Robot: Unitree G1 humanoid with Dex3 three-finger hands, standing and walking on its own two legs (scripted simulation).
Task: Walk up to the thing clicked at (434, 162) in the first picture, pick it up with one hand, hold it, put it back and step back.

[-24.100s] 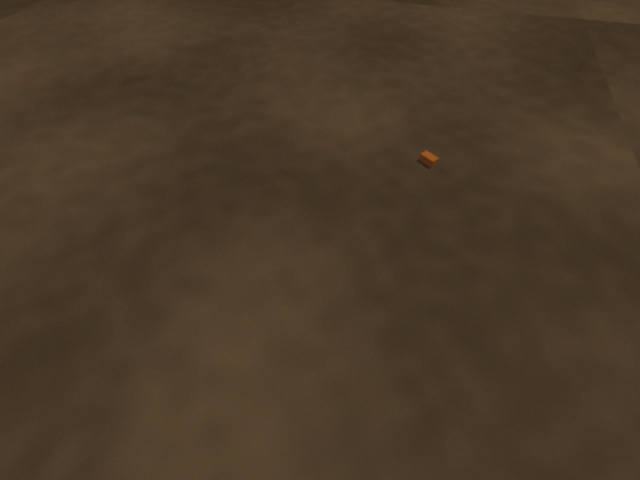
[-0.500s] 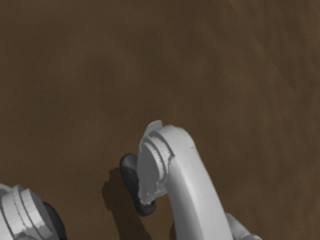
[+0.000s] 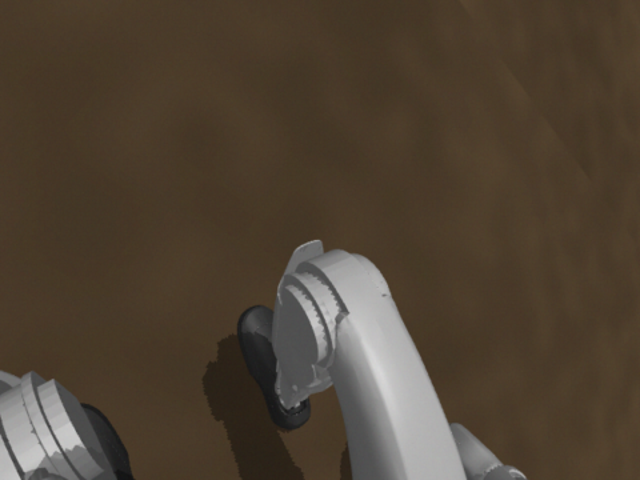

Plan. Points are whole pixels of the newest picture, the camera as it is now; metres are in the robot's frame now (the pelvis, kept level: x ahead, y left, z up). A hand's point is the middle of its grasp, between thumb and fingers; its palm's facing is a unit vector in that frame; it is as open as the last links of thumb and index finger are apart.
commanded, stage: close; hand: left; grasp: from above
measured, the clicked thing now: out of the picture +0.49 +0.37 -0.29
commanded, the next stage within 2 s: settle in 1.02 s
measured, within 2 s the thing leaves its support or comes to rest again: leaves its support in 1.36 s
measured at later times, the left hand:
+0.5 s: hand out of the picture +0.47 +0.37 -0.25, palm faces -0.45 -0.14 -0.88, open 8.3 cm
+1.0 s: hand out of the picture +0.47 +0.37 -0.25, palm faces -0.46 -0.15 -0.87, open 7.6 cm
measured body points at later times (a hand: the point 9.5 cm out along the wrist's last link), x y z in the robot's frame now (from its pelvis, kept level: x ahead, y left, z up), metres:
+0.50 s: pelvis +0.00 +0.00 +0.00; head +0.30 +0.14 +0.30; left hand +0.49 +0.37 -0.20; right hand +0.06 -0.26 -0.05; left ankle +0.06 +0.12 -0.27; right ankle +0.13 -0.13 -0.27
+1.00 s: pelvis +0.00 +0.00 +0.00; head +0.30 +0.14 +0.31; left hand +0.49 +0.37 -0.20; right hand +0.05 -0.26 -0.05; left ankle +0.06 +0.12 -0.27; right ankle +0.13 -0.13 -0.27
